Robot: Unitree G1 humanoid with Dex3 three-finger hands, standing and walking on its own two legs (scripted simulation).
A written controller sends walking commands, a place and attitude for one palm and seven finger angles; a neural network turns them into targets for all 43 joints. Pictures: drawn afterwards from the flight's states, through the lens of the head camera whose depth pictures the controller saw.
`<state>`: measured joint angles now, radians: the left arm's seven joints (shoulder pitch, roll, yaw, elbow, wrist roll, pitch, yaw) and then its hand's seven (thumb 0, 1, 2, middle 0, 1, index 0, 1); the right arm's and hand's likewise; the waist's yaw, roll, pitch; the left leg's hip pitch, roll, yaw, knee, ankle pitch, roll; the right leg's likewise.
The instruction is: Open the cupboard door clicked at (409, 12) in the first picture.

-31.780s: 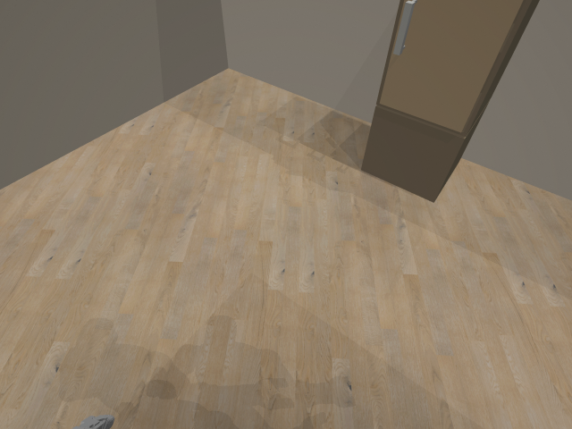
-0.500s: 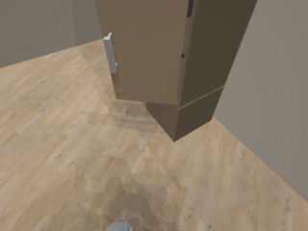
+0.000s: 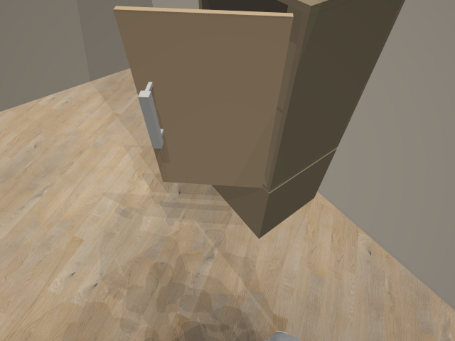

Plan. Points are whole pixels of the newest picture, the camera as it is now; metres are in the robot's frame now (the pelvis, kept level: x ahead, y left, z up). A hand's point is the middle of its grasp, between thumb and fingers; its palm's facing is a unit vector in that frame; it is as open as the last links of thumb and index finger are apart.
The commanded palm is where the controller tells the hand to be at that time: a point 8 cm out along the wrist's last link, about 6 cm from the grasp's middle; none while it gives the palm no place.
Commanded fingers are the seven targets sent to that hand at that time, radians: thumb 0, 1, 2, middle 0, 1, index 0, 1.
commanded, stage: come to a stop and stand still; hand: left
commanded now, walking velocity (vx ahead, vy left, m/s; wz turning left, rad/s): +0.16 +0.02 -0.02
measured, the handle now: (154, 116) +0.64 +0.24 -0.01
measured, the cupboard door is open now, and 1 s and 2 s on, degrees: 49 49 49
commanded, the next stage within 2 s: look again from close up in 1.06 s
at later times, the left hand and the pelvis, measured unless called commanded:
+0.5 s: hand out of the picture +0.14 +0.19 -0.18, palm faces +0.07 -0.97 -0.23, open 7.3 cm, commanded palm none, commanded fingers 0.00 0.90 0.90 -0.20 -0.30 -0.20 -0.30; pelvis +0.08 -0.01 -0.01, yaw +0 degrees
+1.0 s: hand out of the picture +0.07 +0.15 -0.17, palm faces +0.02 -0.98 -0.21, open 7.3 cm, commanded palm none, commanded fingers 0.00 0.90 0.90 -0.20 -0.30 -0.20 -0.30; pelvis +0.05 -0.03 -0.01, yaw -1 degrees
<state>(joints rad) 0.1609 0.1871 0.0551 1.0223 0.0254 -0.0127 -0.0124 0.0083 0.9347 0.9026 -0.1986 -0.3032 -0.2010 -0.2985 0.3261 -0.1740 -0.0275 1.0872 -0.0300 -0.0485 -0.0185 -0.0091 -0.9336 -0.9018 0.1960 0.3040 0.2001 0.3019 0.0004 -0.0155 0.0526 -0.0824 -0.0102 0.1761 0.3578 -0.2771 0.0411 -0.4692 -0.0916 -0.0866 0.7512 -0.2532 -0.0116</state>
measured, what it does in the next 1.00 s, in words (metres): steps on the spot: right foot, then left foot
